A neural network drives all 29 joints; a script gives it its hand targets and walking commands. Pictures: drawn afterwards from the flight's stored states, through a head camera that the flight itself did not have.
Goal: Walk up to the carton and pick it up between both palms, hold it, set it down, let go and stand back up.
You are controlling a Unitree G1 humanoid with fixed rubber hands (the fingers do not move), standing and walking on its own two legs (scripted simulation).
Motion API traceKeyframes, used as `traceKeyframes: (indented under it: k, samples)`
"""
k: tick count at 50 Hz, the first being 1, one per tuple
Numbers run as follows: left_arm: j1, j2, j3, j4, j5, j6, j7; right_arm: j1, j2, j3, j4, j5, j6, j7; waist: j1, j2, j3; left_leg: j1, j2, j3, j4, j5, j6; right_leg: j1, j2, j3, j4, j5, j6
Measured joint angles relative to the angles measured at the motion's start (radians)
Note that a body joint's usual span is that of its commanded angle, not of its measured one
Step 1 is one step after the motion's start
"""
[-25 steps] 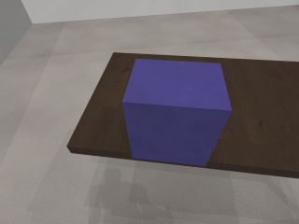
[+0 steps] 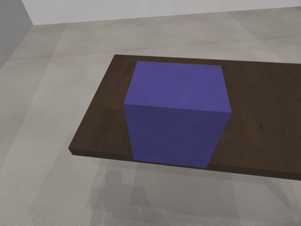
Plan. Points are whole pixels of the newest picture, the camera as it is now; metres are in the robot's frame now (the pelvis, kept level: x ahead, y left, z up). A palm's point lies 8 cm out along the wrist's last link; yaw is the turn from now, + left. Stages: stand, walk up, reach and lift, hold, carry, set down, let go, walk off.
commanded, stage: stand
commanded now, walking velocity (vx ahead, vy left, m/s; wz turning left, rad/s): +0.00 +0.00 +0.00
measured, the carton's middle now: (173, 116) +0.42 -0.06 +0.05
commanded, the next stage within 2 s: none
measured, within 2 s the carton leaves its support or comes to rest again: neither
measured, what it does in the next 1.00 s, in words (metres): stands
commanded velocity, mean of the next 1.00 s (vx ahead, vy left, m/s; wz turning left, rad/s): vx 0.00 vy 0.00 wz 0.00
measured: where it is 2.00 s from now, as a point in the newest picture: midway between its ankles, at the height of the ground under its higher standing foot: outside the picture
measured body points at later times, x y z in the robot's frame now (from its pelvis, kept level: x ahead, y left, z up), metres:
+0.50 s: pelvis -0.01 +0.00 +0.00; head +0.00 +0.00 +0.45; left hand -0.04 +0.20 -0.16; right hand -0.03 -0.20 -0.17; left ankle -0.02 +0.12 -0.74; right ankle -0.02 -0.12 -0.74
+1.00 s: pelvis -0.01 +0.00 +0.00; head +0.00 +0.00 +0.45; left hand -0.04 +0.20 -0.16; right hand -0.04 -0.19 -0.16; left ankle -0.02 +0.12 -0.74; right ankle -0.02 -0.12 -0.74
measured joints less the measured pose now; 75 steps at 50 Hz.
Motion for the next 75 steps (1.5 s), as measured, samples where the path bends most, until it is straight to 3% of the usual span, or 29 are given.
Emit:
traceKeyframes:
  k: [75]
  samples:
    - [0.036,-0.016,-0.016,0.027,-0.003,-0.009,-0.002,0.028,0.010,0.021,0.030,0.003,-0.010,0.003,-0.001,0.000,-0.014,-0.021,-0.002,0.003,-0.015,0.023,0.002,-0.022,-0.005,0.001,-0.015,0.023,0.005]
